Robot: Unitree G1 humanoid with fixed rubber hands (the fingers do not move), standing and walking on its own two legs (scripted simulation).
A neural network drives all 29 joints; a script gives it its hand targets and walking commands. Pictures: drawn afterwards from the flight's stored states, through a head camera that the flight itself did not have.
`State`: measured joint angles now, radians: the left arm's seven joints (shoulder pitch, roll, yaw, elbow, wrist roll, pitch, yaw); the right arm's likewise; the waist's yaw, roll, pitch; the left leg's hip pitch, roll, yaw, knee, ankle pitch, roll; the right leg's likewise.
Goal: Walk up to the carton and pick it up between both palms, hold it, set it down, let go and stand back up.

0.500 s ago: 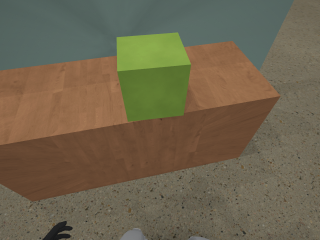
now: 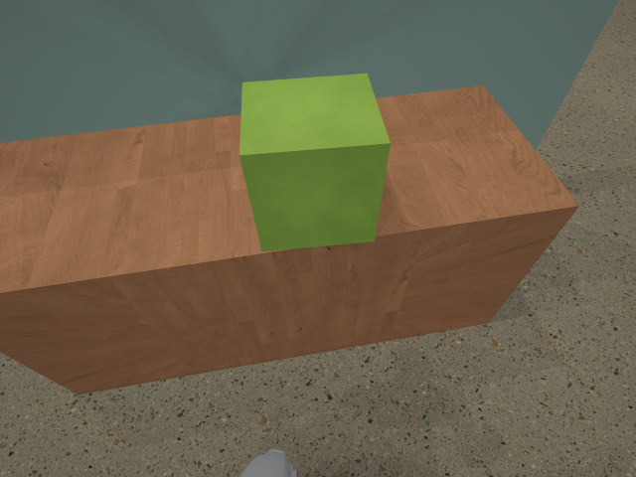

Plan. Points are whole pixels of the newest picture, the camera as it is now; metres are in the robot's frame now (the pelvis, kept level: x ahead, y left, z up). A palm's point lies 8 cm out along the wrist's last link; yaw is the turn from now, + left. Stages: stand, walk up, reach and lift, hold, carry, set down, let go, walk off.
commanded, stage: walk up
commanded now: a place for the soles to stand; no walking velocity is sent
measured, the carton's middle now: (312, 166) +0.66 +0.05 -0.04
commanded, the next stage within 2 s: none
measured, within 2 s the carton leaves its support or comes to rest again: neither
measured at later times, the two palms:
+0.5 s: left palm out of the picture +0.08 +0.29 -0.07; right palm out of the picture +0.07 -0.33 -0.09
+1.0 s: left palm out of the picture +0.08 +0.30 -0.10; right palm out of the picture +0.08 -0.33 -0.09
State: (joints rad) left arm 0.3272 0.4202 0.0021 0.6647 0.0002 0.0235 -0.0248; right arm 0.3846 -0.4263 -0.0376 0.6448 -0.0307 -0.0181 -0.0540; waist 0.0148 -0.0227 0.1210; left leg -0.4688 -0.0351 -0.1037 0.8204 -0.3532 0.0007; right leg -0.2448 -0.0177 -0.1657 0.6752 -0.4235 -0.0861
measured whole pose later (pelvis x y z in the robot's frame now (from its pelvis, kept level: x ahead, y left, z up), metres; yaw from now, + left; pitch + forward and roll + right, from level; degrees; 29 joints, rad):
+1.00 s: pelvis +0.00 -0.01 -0.01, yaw +3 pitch -2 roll +2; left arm 0.24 0.42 0.00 0.67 0.00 0.03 -0.02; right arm 0.38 -0.43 -0.04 0.65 -0.03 -0.03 -0.06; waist 0.02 -0.04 0.14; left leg -0.42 -0.03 -0.10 0.70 -0.25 0.00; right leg -0.32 -0.01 -0.11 0.78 -0.50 -0.06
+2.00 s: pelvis +0.03 -0.04 +0.01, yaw +5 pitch -2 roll +4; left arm 0.30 0.42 0.00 0.70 0.00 0.00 -0.02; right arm 0.38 -0.42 -0.03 0.68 -0.03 -0.01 -0.05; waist 0.02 -0.02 0.13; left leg -0.45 -0.06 -0.11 0.97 -0.39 0.00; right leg -0.24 -0.02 -0.12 0.65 -0.38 -0.09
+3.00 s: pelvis +0.05 -0.01 -0.01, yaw +7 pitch -4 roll +0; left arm 0.23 0.42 0.00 0.71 0.00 0.06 -0.02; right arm 0.37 -0.42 -0.03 0.69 -0.03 -0.05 -0.06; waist 0.01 -0.04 0.13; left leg -0.38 -0.05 -0.10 0.72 -0.28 0.00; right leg -0.31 0.00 -0.11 0.92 -0.56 -0.06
